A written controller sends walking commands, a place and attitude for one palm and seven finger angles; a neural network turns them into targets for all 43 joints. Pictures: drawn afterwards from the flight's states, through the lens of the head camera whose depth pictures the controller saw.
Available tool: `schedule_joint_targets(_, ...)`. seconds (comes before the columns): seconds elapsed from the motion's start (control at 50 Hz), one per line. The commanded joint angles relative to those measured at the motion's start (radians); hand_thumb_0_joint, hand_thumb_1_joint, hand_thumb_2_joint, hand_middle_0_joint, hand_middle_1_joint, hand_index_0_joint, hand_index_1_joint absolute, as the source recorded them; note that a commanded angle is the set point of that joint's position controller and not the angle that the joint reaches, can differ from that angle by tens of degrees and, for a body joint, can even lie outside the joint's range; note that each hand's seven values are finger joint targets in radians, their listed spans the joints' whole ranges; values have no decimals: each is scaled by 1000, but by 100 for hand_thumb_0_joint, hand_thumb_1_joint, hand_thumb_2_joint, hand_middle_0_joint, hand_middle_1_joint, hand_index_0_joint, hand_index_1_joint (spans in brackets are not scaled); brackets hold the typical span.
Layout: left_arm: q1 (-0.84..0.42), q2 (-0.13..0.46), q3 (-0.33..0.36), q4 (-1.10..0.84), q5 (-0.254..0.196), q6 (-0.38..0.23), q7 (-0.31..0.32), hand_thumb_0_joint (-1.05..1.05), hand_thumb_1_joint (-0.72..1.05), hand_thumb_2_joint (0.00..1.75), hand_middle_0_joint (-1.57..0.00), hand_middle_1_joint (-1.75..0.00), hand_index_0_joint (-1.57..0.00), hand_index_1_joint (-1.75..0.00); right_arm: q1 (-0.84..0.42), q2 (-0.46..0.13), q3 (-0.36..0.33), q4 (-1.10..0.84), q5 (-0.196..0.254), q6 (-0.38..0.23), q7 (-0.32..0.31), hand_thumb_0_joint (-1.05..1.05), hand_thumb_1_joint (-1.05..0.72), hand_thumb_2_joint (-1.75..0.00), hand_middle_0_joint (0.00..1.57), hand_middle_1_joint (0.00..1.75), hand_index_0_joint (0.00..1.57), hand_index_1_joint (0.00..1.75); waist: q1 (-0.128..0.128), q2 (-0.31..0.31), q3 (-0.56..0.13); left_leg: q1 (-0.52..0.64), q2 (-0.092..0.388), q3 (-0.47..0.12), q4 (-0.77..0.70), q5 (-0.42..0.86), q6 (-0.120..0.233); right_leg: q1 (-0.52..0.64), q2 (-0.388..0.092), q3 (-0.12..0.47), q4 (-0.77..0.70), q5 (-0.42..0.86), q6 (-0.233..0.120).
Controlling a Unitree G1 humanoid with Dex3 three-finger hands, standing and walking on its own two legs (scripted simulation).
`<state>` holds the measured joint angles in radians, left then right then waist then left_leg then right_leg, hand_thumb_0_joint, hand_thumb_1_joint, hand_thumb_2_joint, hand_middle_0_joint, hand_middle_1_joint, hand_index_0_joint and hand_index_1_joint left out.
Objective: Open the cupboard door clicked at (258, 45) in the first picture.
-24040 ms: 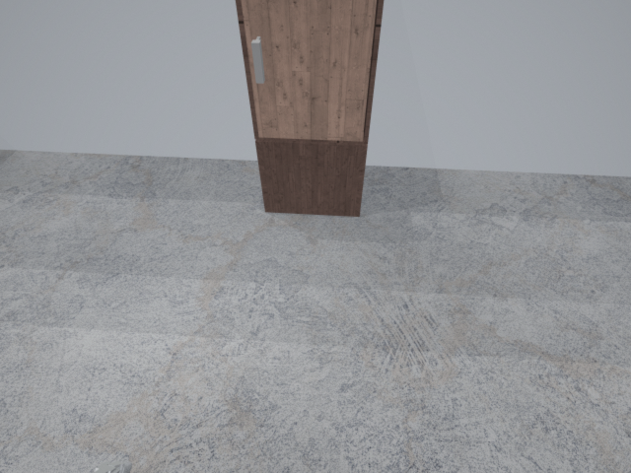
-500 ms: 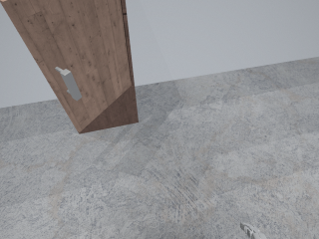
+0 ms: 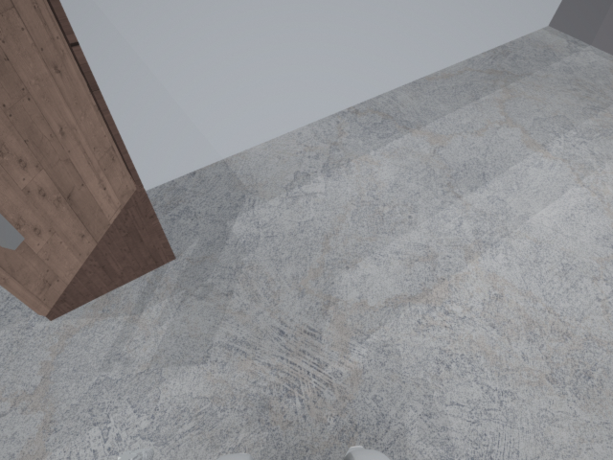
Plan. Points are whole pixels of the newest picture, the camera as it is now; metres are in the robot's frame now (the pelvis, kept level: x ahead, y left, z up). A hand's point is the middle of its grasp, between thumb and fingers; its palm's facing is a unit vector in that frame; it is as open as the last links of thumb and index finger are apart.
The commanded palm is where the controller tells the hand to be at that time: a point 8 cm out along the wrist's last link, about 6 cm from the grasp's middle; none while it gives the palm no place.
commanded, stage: walk to a spot facing it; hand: left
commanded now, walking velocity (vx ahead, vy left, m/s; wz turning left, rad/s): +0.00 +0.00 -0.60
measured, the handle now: out of the picture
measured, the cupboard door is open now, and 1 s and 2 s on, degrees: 41 41 41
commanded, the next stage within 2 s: turn to face it in 1.48 s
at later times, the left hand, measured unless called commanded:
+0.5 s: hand (210, 459) +0.14 +0.14 -0.15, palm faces -0.26 -0.94 -0.21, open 7.4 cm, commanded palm none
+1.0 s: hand (344, 277) +0.44 -0.05 -0.14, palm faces -0.55 -0.81 -0.23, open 7.4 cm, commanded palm none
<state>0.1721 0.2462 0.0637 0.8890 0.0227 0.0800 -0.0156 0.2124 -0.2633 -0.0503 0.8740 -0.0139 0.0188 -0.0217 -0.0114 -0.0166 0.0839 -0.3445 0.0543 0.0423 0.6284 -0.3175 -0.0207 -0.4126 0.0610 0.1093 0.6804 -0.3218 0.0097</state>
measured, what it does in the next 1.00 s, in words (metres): walks ahead, turning right: right foot, then left foot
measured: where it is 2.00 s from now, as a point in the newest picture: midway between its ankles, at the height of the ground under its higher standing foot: (424, 360)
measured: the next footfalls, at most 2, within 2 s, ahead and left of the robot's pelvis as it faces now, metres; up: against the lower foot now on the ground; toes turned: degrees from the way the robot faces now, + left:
right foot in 0.26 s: +0.04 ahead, -0.15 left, +0.00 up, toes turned -14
left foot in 0.58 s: +0.23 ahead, +0.05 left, +0.00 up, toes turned -19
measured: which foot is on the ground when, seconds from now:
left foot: down 0.00-0.26, up 0.28-0.56, down 0.58-0.94, up 0.96-1.00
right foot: up 0.00-0.24, down 0.26-0.58, up 0.60-0.92, down 0.94-1.00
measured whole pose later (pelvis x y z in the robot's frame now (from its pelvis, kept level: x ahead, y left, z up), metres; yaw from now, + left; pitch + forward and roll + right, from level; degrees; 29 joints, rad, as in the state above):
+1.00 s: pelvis +0.21 -0.14 +0.00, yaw -32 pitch +0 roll +0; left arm 0.06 0.23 0.07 0.90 0.02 -0.04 -0.04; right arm 0.41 -0.21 -0.04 1.07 -0.02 0.00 0.01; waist -0.05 0.01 0.09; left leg -0.30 0.14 0.10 0.99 -0.51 -0.04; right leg -0.39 -0.03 -0.08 0.65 -0.27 -0.04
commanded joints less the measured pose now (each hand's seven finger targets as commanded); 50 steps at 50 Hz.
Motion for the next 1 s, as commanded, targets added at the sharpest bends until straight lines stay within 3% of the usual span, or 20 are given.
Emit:
schedule_joint_targets(0.0, -92, 128, 45, -123, 5, -36, -18, 0, 90, 90, -20, -30, -20, -30, 96, -225, -44, -43, -28, -42, -21, 0, -90, -90, 20, 30, 20, 30, -19, 157, -76, 78, 411, -452, -434, -64, 211, -171, -52, -47, 449, -201, 17)
schedule_joint_targets(0.06, -55, 77, 33, -94, -1, -27, -33, 0, 90, 90, -20, -30, -20, -30, 8, -160, -25, -49, -27, -37, -22, 0, -90, -90, 20, 30, 20, 30, 20, 236, -61, 91, 267, -107, -332, 205, 131, -112, -90, -128, 350, -133, 33)
schedule_joint_targets(0.18, -38, 61, 24, -78, -1, -51, -43, 0, 90, 90, -20, -30, -20, -30, 111, -186, -40, -8, -24, -28, -5, 0, -90, -90, 20, 30, 20, 30, -6, 198, -116, 98, 265, 12, -222, -68, 76, 166, -35, -253, -116, -85, -6)
schedule_joint_targets(0.2, 37, 95, 36, -50, 0, -58, -37, 0, 90, 90, -20, -30, -20, -30, 92, -170, -41, -12, -20, -28, -1, 0, -90, -90, 20, 30, 20, 30, 33, 116, -122, -4, 223, 59, -108, -138, 39, 310, -46, -215, -221, -66, -29)
schedule_joint_targets(0.22, 128, 193, 58, -24, 8, -69, -24, 0, 90, 90, -20, -30, -20, -30, 57, -103, -29, -44, -6, -26, 8, 0, -90, -90, 20, 30, 20, 30, 85, -152, -119, -259, 107, 174, 153, -288, -23, 496, -259, 124, -388, -234, -117)
schedule_joint_targets(0.24, 221, 279, 79, 1, 0, -70, -6, 0, 90, 90, -20, -30, -20, -30, -95, -65, -15, -111, -7, -27, 16, 0, -90, -90, 20, 30, 20, 30, 169, -326, -54, -441, 21, 118, 384, -387, -40, 466, -453, 450, -505, -222, -237)
schedule_joint_targets(0.26, 220, 278, 81, -1, -6, -79, 7, 0, 90, 90, -20, -30, -20, -30, -118, -94, -20, -126, -6, -31, 17, 0, -90, -90, 20, 30, 20, 30, 150, -237, -53, -492, 51, -13, 489, -285, -27, 461, -455, 493, -499, -282, -292)
schedule_joint_targets(0.34, 64, 167, 53, -24, 2, -104, 12, 0, 90, 90, -20, -30, -20, -30, -72, -66, -35, -67, -12, -31, 34, 0, -90, -90, 20, 30, 20, 30, 34, -143, -26, -275, 60, -19, 381, -56, -43, 231, -297, 222, -468, -116, -210)
schedule_joint_targets(0.46, 102, 183, 59, 5, 3, -115, 1, 0, 90, 90, -20, -30, -20, -30, -73, -29, -31, -70, -5, -54, 38, 0, -90, -90, 20, 30, 20, 30, 35, -126, -43, -77, -16, 20, 80, -11, -34, 189, -257, 226, -430, -86, -210)
schedule_joint_targets(0.5, 63, 167, 60, 0, -2, -112, -1, 0, 90, 90, -20, -30, -20, -30, 7, -43, -32, -43, -5, -69, 27, 0, -90, -90, 20, 30, 20, 30, -15, -106, -55, 117, -35, 33, -83, 61, -31, 98, -209, 195, -356, -100, -174)
schedule_joint_targets(0.52, 45, 129, 52, -9, -3, -110, -3, 0, 90, 90, -20, -30, -20, -30, 90, -75, -36, -10, -5, -79, 14, 0, -90, -90, 20, 30, 20, 30, -53, -32, -77, 300, -5, 4, -171, 40, -20, -23, -161, 159, -257, -92, -140)
schedule_joint_targets(0.56, 25, 34, 27, -59, -11, -113, -19, 0, 90, 90, -20, -30, -20, -30, 352, -245, -69, 42, -37, -89, -10, 0, -90, -90, 20, 30, 20, 30, -152, 373, -180, 544, 450, -589, -422, -329, 155, -341, 28, -104, 339, -298, -39)
schedule_joint_targets(0.58, -45, 62, 36, -87, -3, -122, -29, 0, 90, 90, -20, -30, -20, -30, 328, -243, -66, 35, -33, -82, -13, 0, -90, -90, 20, 30, 20, 30, -139, 201, -95, 436, 495, -650, -462, -372, 230, -397, -71, -46, 460, -246, -45)
schedule_joint_targets(0.64, -32, 46, 40, -41, 12, -112, -45, 0, 90, 90, -20, -30, -20, -30, 147, -105, -25, 6, -27, -94, -6, 0, -90, -90, 20, 30, 20, 30, -32, 208, 10, 200, 348, -341, -468, -215, 158, -359, -159, -64, 544, -38, -31)
schedule_joint_targets(0.72, -56, -6, 15, -42, 8, -92, -59, 0, 90, 90, -20, -30, -20, -30, 172, -93, -21, 47, -23, -105, -1, 0, -90, -90, 20, 30, 20, 30, -16, 177, -71, 231, 253, -26, -421, 119, 124, -215, -156, -149, 258, 52, -11)
schedule_joint_targets(0.82, -111, 8, 16, -48, 8, -88, -55, 0, 90, 90, -20, -30, -20, -30, 173, -103, -25, 71, -27, -86, 10, 0, -90, -90, 20, 30, 20, 30, -12, 146, -35, 116, 277, 43, -404, 38, 118, 32, -116, -221, 17, 87, -20)
schedule_joint_targets(0.88, 90, 75, 35, 27, 11, -103, -40, 0, 90, 90, -20, -30, -20, -30, 151, -85, -16, 84, -20, -76, 15, 0, -90, -90, 20, 30, 20, 30, 95, 43, -108, 6, 181, 135, -83, 165, 52, 397, -70, -225, -129, 65, -65)
schedule_joint_targets(0.92, 350, 267, 80, 98, -5, -118, -9, 0, 90, 90, -20, -30, -20, -30, 79, -8, 2, 15, 6, -84, 24, 0, -90, -90, 20, 30, 20, 30, 196, -347, -229, -414, -1, 143, 529, -341, -10, 714, -502, 455, -415, -42, -266)
schedule_joint_targets(0.94, 302, 254, 75, 91, -13, -110, 6, 0, 90, 90, -20, -30, -20, -30, 30, -36, -10, 11, -1, -82, 24, 0, -90, -90, 20, 30, 20, 30, 174, -145, -136, -468, 56, 24, 612, -292, -2, 611, -517, 454, -437, -66, -319)
schedule_joint_targets(0.98, 132, 146, 48, 53, -7, -115, 20, 0, 90, 90, -20, -30, -20, -30, 35, -32, -17, 44, -10, -76, 20, 0, -90, -90, 20, 30, 20, 30, 79, -203, -97, -384, 130, -38, 549, -157, -12, 412, -418, 240, -423, 1, -257)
